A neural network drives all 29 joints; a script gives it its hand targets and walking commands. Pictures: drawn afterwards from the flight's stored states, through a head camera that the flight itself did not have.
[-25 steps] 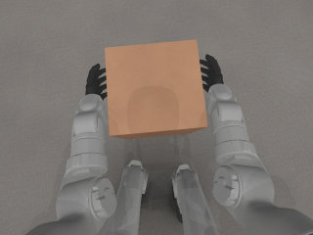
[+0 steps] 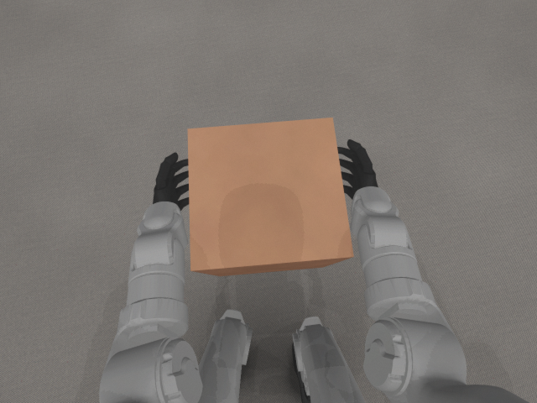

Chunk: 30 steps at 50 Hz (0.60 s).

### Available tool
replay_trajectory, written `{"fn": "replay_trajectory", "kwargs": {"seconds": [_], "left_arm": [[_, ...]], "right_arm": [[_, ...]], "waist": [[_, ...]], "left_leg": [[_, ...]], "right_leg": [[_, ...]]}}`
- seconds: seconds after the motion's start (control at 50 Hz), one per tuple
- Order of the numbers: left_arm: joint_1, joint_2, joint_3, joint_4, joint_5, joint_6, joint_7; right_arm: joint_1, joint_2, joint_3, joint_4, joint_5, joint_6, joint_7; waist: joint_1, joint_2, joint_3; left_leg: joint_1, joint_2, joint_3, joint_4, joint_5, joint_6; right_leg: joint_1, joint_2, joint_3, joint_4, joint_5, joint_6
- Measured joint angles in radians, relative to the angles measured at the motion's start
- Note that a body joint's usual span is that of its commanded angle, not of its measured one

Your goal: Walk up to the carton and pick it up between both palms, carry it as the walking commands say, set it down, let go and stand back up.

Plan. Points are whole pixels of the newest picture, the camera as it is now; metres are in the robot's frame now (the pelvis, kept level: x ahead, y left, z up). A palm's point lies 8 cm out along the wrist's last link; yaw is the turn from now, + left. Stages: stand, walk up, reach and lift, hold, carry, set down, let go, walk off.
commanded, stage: reach and lift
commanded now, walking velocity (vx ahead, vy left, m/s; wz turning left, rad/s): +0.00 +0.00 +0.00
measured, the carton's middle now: (266, 210) +0.40 +0.03 -0.11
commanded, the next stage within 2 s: none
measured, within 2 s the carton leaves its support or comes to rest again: neither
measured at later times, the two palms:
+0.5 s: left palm (154, 201) +0.37 +0.18 +0.02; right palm (382, 186) +0.40 -0.12 +0.02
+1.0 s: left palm (134, 194) +0.35 +0.17 +0.09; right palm (411, 179) +0.38 -0.13 +0.10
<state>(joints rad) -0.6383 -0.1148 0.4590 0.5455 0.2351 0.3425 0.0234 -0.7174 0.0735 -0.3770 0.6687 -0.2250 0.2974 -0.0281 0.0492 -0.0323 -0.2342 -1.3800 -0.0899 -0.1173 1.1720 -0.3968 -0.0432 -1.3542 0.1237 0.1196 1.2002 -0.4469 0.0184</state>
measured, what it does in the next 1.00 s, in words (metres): rises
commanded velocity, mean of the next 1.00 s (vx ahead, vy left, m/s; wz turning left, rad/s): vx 0.00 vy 0.00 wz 0.00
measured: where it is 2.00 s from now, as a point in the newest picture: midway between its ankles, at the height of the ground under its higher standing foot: (267, 380)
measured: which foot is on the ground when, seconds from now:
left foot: down 0.00-1.00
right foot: down 0.00-1.00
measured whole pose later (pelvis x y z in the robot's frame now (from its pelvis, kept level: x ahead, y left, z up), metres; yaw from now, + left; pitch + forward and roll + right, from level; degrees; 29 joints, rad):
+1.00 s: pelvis +0.04 +0.00 +0.11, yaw +0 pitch +14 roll +1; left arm -0.35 -0.18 0.38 0.42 0.28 0.44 0.00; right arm -0.42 0.14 -0.32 0.52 -0.29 0.39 0.02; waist 0.05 -0.01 -0.12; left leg -0.57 -0.06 -0.13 0.55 -0.21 -0.02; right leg -0.56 0.07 0.15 0.59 -0.26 0.00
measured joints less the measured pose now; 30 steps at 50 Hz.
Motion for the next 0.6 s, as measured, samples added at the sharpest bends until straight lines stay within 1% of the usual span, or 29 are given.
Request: {"fn": "replay_trajectory", "kwargs": {"seconds": [0.24,0.6], "left_arm": [[0.071,-0.024,-0.007,-0.03,0.013,-0.003,-0.009],[0.183,-0.061,-0.032,-0.091,0.033,0.021,-0.016]], "right_arm": [[0.075,0.021,0.004,-0.032,-0.014,-0.005,0.012],[0.191,0.049,0.015,-0.098,-0.04,0.021,0.04]], "waist": [[0.0,0.001,0.022],[-0.004,0.009,0.066]], "left_leg": [[0.166,0.006,-0.001,-0.147,0.044,0.007],[0.443,0.016,-0.006,-0.375,0.115,0.017]], "right_leg": [[0.163,-0.011,0.013,-0.145,0.044,-0.003],[0.439,-0.031,0.025,-0.372,0.116,-0.008]]}}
